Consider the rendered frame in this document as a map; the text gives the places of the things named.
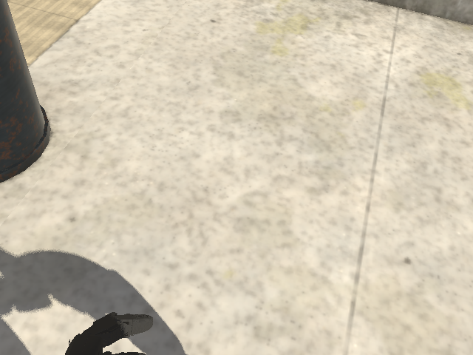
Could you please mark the left robot hand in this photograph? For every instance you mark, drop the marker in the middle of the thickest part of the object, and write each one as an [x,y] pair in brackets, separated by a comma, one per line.
[108,330]

